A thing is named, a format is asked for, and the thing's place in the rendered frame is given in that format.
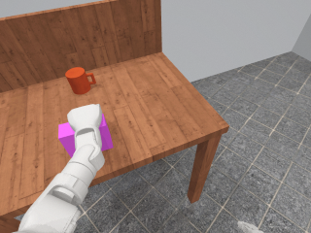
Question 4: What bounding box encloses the right robot hand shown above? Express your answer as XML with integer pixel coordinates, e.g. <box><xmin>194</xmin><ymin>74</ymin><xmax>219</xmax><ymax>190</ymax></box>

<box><xmin>237</xmin><ymin>221</ymin><xmax>263</xmax><ymax>233</ymax></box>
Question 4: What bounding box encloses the robot left upper arm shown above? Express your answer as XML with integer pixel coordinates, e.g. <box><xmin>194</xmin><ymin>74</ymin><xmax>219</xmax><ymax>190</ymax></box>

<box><xmin>12</xmin><ymin>194</ymin><xmax>81</xmax><ymax>233</ymax></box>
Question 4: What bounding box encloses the sponge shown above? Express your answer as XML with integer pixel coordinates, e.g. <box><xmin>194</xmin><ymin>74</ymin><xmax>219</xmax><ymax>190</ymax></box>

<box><xmin>58</xmin><ymin>114</ymin><xmax>114</xmax><ymax>158</ymax></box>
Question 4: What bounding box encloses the table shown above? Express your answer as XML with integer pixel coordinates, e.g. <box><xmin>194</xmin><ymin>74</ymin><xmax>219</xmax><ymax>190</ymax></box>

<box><xmin>0</xmin><ymin>0</ymin><xmax>229</xmax><ymax>233</ymax></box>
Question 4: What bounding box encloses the left robot hand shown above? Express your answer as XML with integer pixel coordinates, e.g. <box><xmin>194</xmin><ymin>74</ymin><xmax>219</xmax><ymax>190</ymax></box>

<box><xmin>67</xmin><ymin>104</ymin><xmax>103</xmax><ymax>132</ymax></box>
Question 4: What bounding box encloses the robot left forearm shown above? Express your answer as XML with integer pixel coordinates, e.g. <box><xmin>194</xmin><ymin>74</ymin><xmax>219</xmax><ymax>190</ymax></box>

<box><xmin>18</xmin><ymin>125</ymin><xmax>105</xmax><ymax>231</ymax></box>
